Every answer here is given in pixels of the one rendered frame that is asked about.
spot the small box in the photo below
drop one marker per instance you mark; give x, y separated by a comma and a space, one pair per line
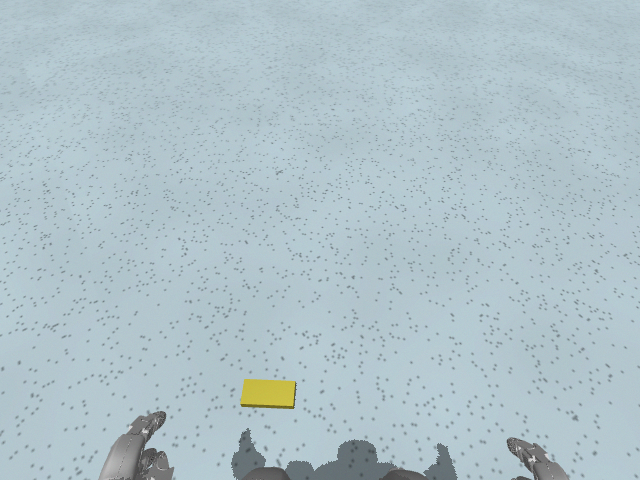
268, 394

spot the right robot hand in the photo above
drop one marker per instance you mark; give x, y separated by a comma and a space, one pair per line
536, 460

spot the left robot hand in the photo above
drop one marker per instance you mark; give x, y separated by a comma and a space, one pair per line
127, 459

